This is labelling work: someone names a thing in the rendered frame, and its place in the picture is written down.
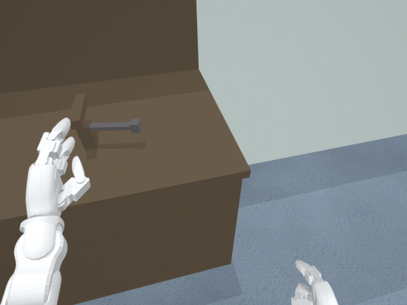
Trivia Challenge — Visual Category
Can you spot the left robot hand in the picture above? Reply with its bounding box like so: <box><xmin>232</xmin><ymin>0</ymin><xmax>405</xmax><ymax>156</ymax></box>
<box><xmin>26</xmin><ymin>118</ymin><xmax>90</xmax><ymax>218</ymax></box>

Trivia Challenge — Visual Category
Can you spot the counter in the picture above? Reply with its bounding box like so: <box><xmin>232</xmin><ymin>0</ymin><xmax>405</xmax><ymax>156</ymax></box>
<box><xmin>0</xmin><ymin>0</ymin><xmax>251</xmax><ymax>305</ymax></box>

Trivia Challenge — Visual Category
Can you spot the left robot forearm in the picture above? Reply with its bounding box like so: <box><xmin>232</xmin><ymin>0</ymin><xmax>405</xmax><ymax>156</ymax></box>
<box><xmin>1</xmin><ymin>215</ymin><xmax>67</xmax><ymax>305</ymax></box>

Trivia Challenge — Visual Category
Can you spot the tap lever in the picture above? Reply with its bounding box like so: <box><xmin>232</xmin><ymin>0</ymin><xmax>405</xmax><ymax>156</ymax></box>
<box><xmin>89</xmin><ymin>119</ymin><xmax>142</xmax><ymax>133</ymax></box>

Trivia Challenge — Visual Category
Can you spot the right robot hand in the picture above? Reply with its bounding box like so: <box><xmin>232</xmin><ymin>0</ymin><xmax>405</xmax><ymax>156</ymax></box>
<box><xmin>291</xmin><ymin>260</ymin><xmax>338</xmax><ymax>305</ymax></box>

